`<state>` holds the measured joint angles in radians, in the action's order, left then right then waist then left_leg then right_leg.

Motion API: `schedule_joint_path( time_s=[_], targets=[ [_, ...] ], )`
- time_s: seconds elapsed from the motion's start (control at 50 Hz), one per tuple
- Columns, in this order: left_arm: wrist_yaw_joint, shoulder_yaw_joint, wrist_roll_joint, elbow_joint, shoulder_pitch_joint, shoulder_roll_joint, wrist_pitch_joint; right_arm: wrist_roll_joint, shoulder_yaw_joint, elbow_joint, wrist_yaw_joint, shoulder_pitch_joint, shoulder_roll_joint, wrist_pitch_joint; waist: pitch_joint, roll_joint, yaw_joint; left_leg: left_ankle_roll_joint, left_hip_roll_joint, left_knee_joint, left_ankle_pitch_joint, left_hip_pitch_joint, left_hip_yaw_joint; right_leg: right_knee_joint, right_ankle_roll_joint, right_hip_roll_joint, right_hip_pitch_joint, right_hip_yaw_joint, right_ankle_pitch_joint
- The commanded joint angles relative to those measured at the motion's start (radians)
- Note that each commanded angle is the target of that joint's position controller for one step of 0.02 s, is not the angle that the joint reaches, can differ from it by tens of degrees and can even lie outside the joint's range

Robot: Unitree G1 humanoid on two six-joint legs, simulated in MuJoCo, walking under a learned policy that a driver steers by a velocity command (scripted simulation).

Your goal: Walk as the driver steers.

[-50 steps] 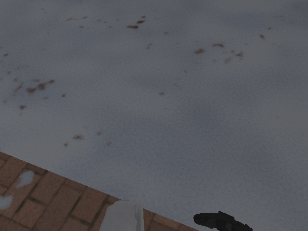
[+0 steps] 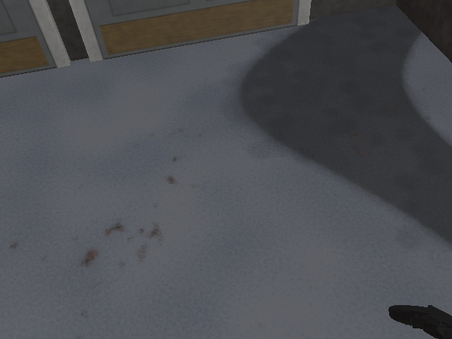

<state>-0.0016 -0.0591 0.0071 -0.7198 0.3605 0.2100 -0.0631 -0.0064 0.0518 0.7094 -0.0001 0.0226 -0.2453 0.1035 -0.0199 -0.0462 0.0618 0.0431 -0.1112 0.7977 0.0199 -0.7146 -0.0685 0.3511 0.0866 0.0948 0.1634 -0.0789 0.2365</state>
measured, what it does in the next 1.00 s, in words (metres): walks ahead: left foot, then right foot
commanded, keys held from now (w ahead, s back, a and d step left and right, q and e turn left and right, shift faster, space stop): w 0.10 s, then no key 0.90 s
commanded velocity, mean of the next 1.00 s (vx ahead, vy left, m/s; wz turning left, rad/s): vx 0.17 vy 0.00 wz -0.08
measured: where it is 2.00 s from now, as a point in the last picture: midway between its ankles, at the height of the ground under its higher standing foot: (257, 306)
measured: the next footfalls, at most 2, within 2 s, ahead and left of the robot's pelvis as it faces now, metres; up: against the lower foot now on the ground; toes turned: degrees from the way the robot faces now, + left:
left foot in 0.18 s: +0.30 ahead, +0.15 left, +0.00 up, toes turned -1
right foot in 0.56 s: +0.30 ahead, -0.09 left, +0.00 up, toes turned -1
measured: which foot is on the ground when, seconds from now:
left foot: up 0.00-0.16, down 0.18-1.00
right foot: down 0.00-0.18, up 0.20-0.54, down 0.56-1.00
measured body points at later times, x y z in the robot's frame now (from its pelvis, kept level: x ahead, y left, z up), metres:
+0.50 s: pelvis +0.21 +0.07 -0.01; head +0.24 +0.07 +0.44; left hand +0.39 +0.30 -0.11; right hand +0.30 -0.18 -0.13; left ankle +0.26 +0.15 -0.75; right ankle +0.26 -0.10 -0.72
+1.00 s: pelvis +0.26 +0.04 -0.01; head +0.27 +0.04 +0.44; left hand +0.38 +0.28 -0.14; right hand +0.35 -0.20 -0.15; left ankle +0.26 +0.15 -0.75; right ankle +0.26 -0.09 -0.75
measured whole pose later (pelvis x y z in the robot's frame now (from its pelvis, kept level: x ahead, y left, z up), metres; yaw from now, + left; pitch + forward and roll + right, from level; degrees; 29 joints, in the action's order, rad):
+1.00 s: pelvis +0.26 +0.04 -0.01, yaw -3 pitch -1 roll +0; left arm -0.04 -0.06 -0.01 -0.81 0.21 0.18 0.00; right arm -0.01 0.03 0.91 -0.02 0.17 -0.20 0.01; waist 0.02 0.01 -0.01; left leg -0.02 0.01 0.57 0.31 -0.25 0.03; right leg 0.58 -0.02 -0.02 0.27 -0.04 0.30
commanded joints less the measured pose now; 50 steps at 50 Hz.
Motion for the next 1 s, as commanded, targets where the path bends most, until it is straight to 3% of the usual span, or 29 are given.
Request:
schedule_joint_path(
  time_s=[0.02, 0.06, 0.1, 0.14, 0.16, 0.18, 0.2, 0.22, 0.24, 0.26, 0.28, 0.3, 0.34, 0.38, 0.42, 0.46, 0.5, 0.54, 0.58, 0.6, 0.62, 0.64, 0.66, 0.8, 1.0],
  targets=[
    [-0.006, -0.047, 0.007, 0.044, 0.028, 0.171, -0.013, 0.012, 0.003, -0.066, 0.013, -0.106, -0.042, 0.016, 0.018, 0.148, 0.023, 0.005, 0.054, -0.151, -0.114, 0.124, 0.063, -0.101, 0.149, -0.218, 0.074, -0.127, -0.174],
    [-0.003, -0.049, 0.013, 0.033, 0.048, 0.171, -0.011, 0.019, 0.009, -0.085, 0.021, -0.144, -0.06, 0.022, 0.037, 0.147, 0.038, -0.018, 0.058, -0.21, -0.084, 0.094, 0.056, -0.068, 0.146, -0.255, -0.006, -0.166, -0.165],
    [-0.008, -0.053, 0.013, 0.029, 0.04, 0.176, -0.007, 0.02, 0.019, -0.095, 0.031, -0.131, -0.083, 0.03, 0.04, 0.165, 0.021, -0.051, 0.063, -0.261, -0.028, 0.097, 0.049, -0.029, 0.13, -0.292, -0.081, -0.203, -0.209],
    [-0.015, -0.056, 0.007, 0.035, -0.001, 0.179, 0.004, 0.003, 0.037, -0.076, 0.031, -0.035, -0.111, 0.04, 0.006, 0.184, -0.039, -0.091, 0.108, -0.325, -0.007, 0.217, 0.087, 0.101, 0.083, -0.26, -0.123, -0.178, -0.502],
    [-0.016, -0.053, 0.005, 0.047, -0.022, 0.165, 0.005, -0.017, 0.049, -0.051, 0.03, 0.068, -0.137, 0.046, -0.065, 0.18, -0.089, -0.118, 0.118, -0.342, -0.095, 0.373, 0.104, 0.238, 0.047, -0.202, -0.106, -0.14, -0.65],
    [-0.017, -0.036, -0.013, 0.078, -0.04, 0.121, 0.003, -0.04, 0.057, -0.036, 0.026, 0.215, -0.183, 0.052, -0.21, 0.108, -0.146, -0.178, -0.025, -0.266, -0.398, 0.652, -0.024, 0.482, -0.002, -0.139, 0.039, -0.105, -0.484],
    [-0.02, -0.014, -0.015, 0.061, 0.139, 0.043, -0.007, -0.054, 0.067, -0.012, 0.024, 0.315, -0.235, 0.044, -0.362, -0.217, -0.098, -0.364, -0.287, -0.264, -0.686, 1.019, -0.39, 0.9, -0.098, 0.018, 0.374, -0.043, 0.211],
    [-0.017, -0.018, 0.0, 0.029, 0.202, 0.111, -0.013, -0.011, 0.059, 0.016, 0.029, 0.364, -0.183, 0.03, -0.462, -0.283, -0.116, -0.426, -0.332, -0.358, -0.506, 1.067, -0.611, 1.065, -0.118, 0.03, 0.481, -0.149, 0.399],
    [-0.018, -0.034, 0.016, 0.041, 0.102, 0.169, -0.005, 0.001, 0.046, -0.008, 0.021, 0.287, -0.133, 0.013, -0.332, -0.161, -0.129, -0.376, -0.287, -0.368, -0.401, 0.961, -0.469, 1.121, -0.126, -0.026, 0.542, -0.143, 0.339],
    [-0.019, -0.031, 0.006, 0.069, -0.018, 0.175, 0.004, -0.004, 0.029, -0.027, 0.014, 0.214, -0.091, -0.001, -0.243, -0.045, -0.124, -0.334, -0.235, -0.375, -0.399, 0.824, -0.336, 1.077, -0.126, -0.074, 0.543, -0.09, 0.267],
    [-0.021, -0.032, -0.009, 0.087, -0.089, 0.165, 0.012, -0.007, 0.015, -0.027, 0.012, 0.169, -0.064, -0.006, -0.163, 0.017, -0.101, -0.321, -0.192, -0.397, -0.458, 0.688, -0.254, 1.01, -0.125, -0.111, 0.524, -0.057, 0.233],
    [-0.023, -0.032, -0.016, 0.097, -0.093, 0.146, 0.021, -0.012, 0.008, -0.019, 0.01, 0.147, -0.05, -0.005, -0.138, 0.008, -0.065, -0.306, -0.162, -0.422, -0.486, 0.596, -0.204, 0.93, -0.122, -0.147, 0.463, -0.05, 0.203],
    [-0.026, -0.016, -0.011, 0.078, -0.047, 0.079, 0.037, -0.026, 0.002, 0.0, 0.012, 0.117, -0.041, -0.001, -0.122, -0.043, -0.019, -0.287, -0.107, -0.452, -0.574, 0.484, -0.108, 0.753, -0.127, -0.159, 0.352, -0.02, 0.177],
    [-0.035, -0.005, -0.014, 0.069, -0.046, 0.051, 0.043, -0.028, 0.011, 0.012, 0.008, 0.097, -0.079, -0.006, -0.145, -0.062, -0.006, -0.288, -0.09, -0.461, -0.655, 0.441, -0.042, 0.584, -0.138, -0.15, 0.268, 0.012, 0.142],
    [-0.039, -0.003, -0.015, 0.056, -0.063, 0.054, 0.049, -0.017, 0.019, 0.024, 0.002, 0.103, -0.104, -0.019, -0.18, -0.074, -0.016, -0.286, -0.091, -0.464, -0.594, 0.443, -0.02, 0.469, -0.143, -0.147, 0.202, 0.023, 0.051],
    [-0.039, -0.009, -0.011, 0.049, -0.089, 0.075, 0.061, -0.008, 0.018, 0.037, 0.0, 0.12, -0.105, -0.033, -0.183, -0.067, -0.031, -0.28, -0.099, -0.479, -0.408, 0.438, -0.029, 0.393, -0.141, -0.149, 0.158, 0.021, -0.017],
    [-0.039, -0.014, -0.013, 0.052, -0.126, 0.082, 0.072, -0.006, 0.012, 0.044, 0.0, 0.119, -0.094, -0.045, -0.145, -0.061, -0.042, -0.264, -0.093, -0.491, -0.13, 0.402, -0.047, 0.304, -0.126, -0.146, 0.115, 0.027, -0.044],
    [-0.037, -0.015, -0.025, 0.05, -0.148, 0.075, 0.074, -0.002, 0.0, 0.052, 0.001, 0.115, -0.064, -0.055, -0.091, -0.052, -0.039, -0.212, -0.052, -0.484, 0.158, 0.357, -0.053, 0.151, -0.096, -0.133, 0.045, 0.047, -0.093],
    [-0.043, -0.02, -0.041, 0.071, -0.159, 0.117, 0.068, -0.019, -0.014, 0.067, 0.001, 0.157, -0.029, -0.055, -0.057, 0.014, -0.062, -0.132, 0.009, -0.433, 0.346, 0.305, -0.04, 0.097, -0.054, -0.223, -0.016, -0.051, -0.211],
    [-0.046, -0.035, -0.03, 0.07, -0.194, 0.178, 0.07, -0.019, -0.009, 0.076, 0.004, 0.235, -0.032, -0.052, -0.042, 0.148, -0.133, -0.102, 0.083, -0.419, 0.37, 0.282, 0.018, 0.121, -0.024, -0.239, -0.004, -0.068, -0.165],
    [-0.038, -0.032, -0.023, 0.056, -0.191, 0.123, 0.068, -0.02, -0.008, 0.085, -0.001, 0.209, -0.038, -0.057, -0.035, 0.18, -0.102, -0.08, 0.102, -0.389, 0.32, 0.368, 0.068, 0.097, -0.029, -0.203, 0.097, -0.051, 0.021],
    [-0.034, -0.023, -0.026, 0.051, -0.188, 0.085, 0.064, -0.017, -0.003, 0.082, -0.006, 0.17, -0.057, -0.064, -0.004, 0.159, -0.087, -0.076, 0.1, -0.37, 0.291, 0.393, 0.071, 0.081, -0.046, -0.182, 0.145, -0.044, 0.071],
    [-0.033, -0.019, -0.029, 0.046, -0.193, 0.077, 0.058, -0.016, -0.004, 0.081, -0.012, 0.154, -0.046, -0.071, 0.004, 0.148, -0.09, -0.081, 0.093, -0.36, 0.267, 0.408, 0.07, 0.083, -0.06, -0.176, 0.162, -0.037, 0.043],
    [-0.038, -0.021, -0.021, 0.016, -0.161, 0.081, 0.043, -0.009, -0.004, 0.105, -0.008, 0.15, -0.033, -0.077, -0.036, 0.084, -0.074, -0.089, 0.08, -0.321, 0.116, 0.439, 0.058, 0.158, -0.066, -0.158, 0.079, -0.014, -0.182],
    [-0.045, -0.024, -0.016, -0.053, -0.145, 0.071, 0.053, -0.002, 0.0, 0.169, -0.021, 0.153, -0.039, -0.089, -0.016, 0.048, -0.071, -0.081, 0.073, -0.322, 0.08, 0.461, 0.052, 0.158, -0.07, -0.141, 0.046, 0.005, -0.218]
  ],
)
